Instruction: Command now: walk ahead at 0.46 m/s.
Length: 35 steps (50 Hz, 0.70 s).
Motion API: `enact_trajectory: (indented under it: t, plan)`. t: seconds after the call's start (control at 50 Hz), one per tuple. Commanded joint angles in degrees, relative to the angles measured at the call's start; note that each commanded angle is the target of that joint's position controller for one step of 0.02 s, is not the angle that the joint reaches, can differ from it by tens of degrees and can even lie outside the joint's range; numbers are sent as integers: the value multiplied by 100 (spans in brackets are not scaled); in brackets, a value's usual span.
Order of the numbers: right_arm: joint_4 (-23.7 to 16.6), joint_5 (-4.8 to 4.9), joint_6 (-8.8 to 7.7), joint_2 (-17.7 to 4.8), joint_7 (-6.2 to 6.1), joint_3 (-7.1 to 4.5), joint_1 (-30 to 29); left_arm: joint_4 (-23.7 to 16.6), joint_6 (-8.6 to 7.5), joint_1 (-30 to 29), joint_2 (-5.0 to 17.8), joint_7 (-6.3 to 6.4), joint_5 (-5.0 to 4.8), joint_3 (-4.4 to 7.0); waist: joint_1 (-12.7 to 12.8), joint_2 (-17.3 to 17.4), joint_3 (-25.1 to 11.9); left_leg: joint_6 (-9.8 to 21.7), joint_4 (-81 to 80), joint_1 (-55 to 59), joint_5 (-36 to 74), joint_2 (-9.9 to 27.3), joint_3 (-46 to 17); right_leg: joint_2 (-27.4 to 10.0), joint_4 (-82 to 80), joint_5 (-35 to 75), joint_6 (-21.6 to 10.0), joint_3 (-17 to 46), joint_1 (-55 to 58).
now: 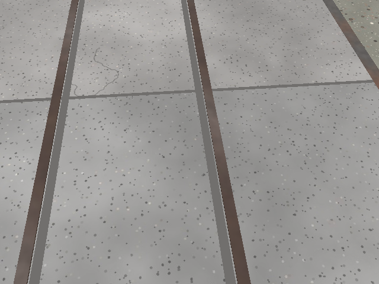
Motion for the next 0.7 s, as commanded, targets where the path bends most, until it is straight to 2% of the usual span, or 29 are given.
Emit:
enact_trajectory:
  t: [0.02, 0.08, 0.12, 0.16, 0.2, 0.24, 0.26, 0.28, 0.3, 0.32, 0.34, 0.36, 0.38, 0.4, 0.42, 0.46, 0.5, 0.52, 0.54, 0.56, 0.58, 0.6, 0.62, 0.64, 0.66, 0.68, 0.7]
  plan:
    - [-309, 10, -153, -773, -49, -184, -292, -308, 33, 198, 301, 41, 84, 78, 230, 524, -85, 1096, -1306, 72, 1350, 1636, -1349, -298, -551, 607, 183, 103, -383]
    - [-196, 3, -68, -844, -125, -187, -230, -403, -57, -287, 117, -6, 132, 4, 102, 489, -75, 782, -1039, -28, 2894, 1219, -504, -74, -1959, 1685, 216, -147, 94]
    - [-56, 27, -11, -929, -155, -191, 79, -472, -109, -662, 76, -67, 112, -13, -115, 489, -219, 673, -911, 169, 2872, 1200, -413, 152, -2587, 2401, 203, -250, 415]
    - [53, 57, 61, -971, -173, -190, 190, -537, -118, -838, 162, -117, 89, 15, -166, 581, -287, 618, -697, 528, 2707, 1343, -523, 239, -2963, 2508, 123, -160, 495]
    - [122, 85, 136, -997, -199, -197, 155, -596, -133, -901, 321, -164, 120, 73, -103, 661, -350, 516, -317, 875, 2575, 1504, -707, 298, -3254, 2152, -37, -69, 549]
    - [157, 109, 204, -968, -232, -190, -26, -456, -147, -454, 459, -170, 182, 151, 220, 626, -533, 308, 353, 966, 2544, 1428, -743, 413, -3727, 2247, -226, -137, 1181]
    - [173, 52, 204, -830, -239, -145, 132, -346, -166, -109, 714, -130, 228, 234, 296, 353, -806, 83, 1041, 830, 2376, 1073, -593, 283, -3913, 3572, -372, -76, 1928]
    - [108, -109, 147, -549, -227, -32, 572, -376, -158, 188, 1092, -86, 324, 285, 161, -406, -1534, -239, 2216, -105, 759, 651, -410, -685, -3336, 5946, -857, 783, 3466]
    - [279, -57, 161, -172, -203, 121, 1227, -347, -65, 292, 755, -63, 334, 180, 101, -1312, -2278, -595, 3612, -1110, -2627, 247, -483, -1691, -3374, 6432, -1806, 2017, 4487]
    - [344, 36, 242, -630, -182, 22, 1023, -317, 15, 363, 396, -103, 191, 81, 272, -876, -2337, -684, 4041, -1260, -3306, 378, -889, -1564, -3600, 5392, -1817, 2211, 4204]
    - [259, 118, 343, -788, -198, -42, 644, -297, 58, 64, 369, -127, 116, 62, 240, -547, -1795, -743, 4241, -1555, -3115, 532, -876, -1370, -3856, 4188, -1627, 1992, 3717]
    - [231, 112, 458, -754, -255, -57, 352, -317, 87, -278, 345, -134, 119, 45, 177, -254, -1364, -791, 4128, -1625, -2848, 670, -804, -1208, -4113, 3220, -1458, 1820, 3124]
    - [196, 65, 580, -728, -313, -78, 186, -346, 111, -636, 326, -132, 140, 30, 66, -221, -1022, -836, 3790, -1452, -2585, 797, -795, -1070, -4382, 2381, -1321, 1622, 2465]
    - [200, 54, 678, -654, -358, -72, 200, -346, 142, -896, 383, -120, 196, 49, -75, -445, -849, -876, 3345, -1039, -2330, 849, -737, -872, -4616, 1728, -1191, 1394, 1872]
    - [265, 40, 727, -557, -398, -55, 283, -336, 169, -1055, 399, -106, 242, 67, -135, -597, -759, -903, 2983, -650, -2135, 771, -595, -694, -4756, 1423, -1145, 1156, 1465]
    - [399, 0, 735, -454, -433, -35, 401, -257, 184, -1078, 352, -64, 262, 67, -136, -646, -849, -859, 2343, -105, -1586, 718, -480, -544, -4810, 1075, -1122, 857, 1243]
    - [493, -24, 717, -407, -417, -36, 408, -152, 202, -1095, 333, -25, 192, 61, -165, -536, -880, -746, 1595, 346, -737, 668, -364, -467, -4780, 340, -1038, 717, 1118]
    - [552, -64, 705, -384, -396, -33, 480, -78, 223, -1021, 348, -8, 140, 67, -198, -517, -925, -657, 1277, 649, -425, 575, -213, -367, -4840, -691, -905, 653, 958]
    - [557, -119, 697, -421, -380, -46, 462, -9, 243, -921, 369, 8, 108, 73, -186, -550, -814, -553, 1266, 760, -579, 503, -96, -258, -4924, -1665, -702, 657, 738]
    - [509, -134, 676, -518, -387, -63, 433, 29, 271, -881, 442, 25, 91, 95, -173, -576, -570, -393, 1207, 578, -1176, 542, -127, -189, -4929, -2263, -552, 706, 585]
    - [473, -100, 642, -717, -412, -97, 440, -7, 289, -967, 453, 43, 62, 107, -184, -323, -265, -131, 765, 150, -2062, 785, -449, -69, -4699, -2445, -428, 599, 553]
    - [549, -61, 598, -947, -422, -163, 471, -88, 264, -1067, 339, 61, 20, 97, -169, 403, 59, 125, 150, -413, -3054, 1008, -908, 316, -4204, -2144, -233, 71, 595]
    - [602, -19, 517, -1057, -426, -201, 561, -142, 181, -1185, 225, 70, 1, 83, -229, 1149, 210, 380, -641, -556, -3723, 1405, -1639, 688, -3232, -1419, -46, -397, 609]
    - [590, 3, 424, -1178, -433, -242, 456, -149, 89, -1230, 148, 49, -36, 93, -233, 1785, 392, 598, -1255, -330, -3750, 1963, -2555, 936, -2326, -586, -19, -653, 278]
    - [551, -14, 321, -1113, -442, -238, 336, -121, 23, -1206, 292, 32, -27, 158, -227, 1810, 498, 732, -1366, -44, -3202, 2246, -2902, 730, -1711, -605, -116, -385, -132]
    - [557, 10, 216, -963, -432, -209, 364, -77, -34, -1084, 356, -4, -25, 202, -185, 1599, 429, 766, -1237, 427, -2655, 2306, -2925, 576, -1400, -725, -202, -206, -585]
    - [578, 83, 147, -843, -413, -188, 435, -51, -87, -1057, 252, -45, -30, 183, -185, 1345, 316, 723, -1089, 915, -2175, 2254, -2760, 443, -1456, -684, -268, -131, -861]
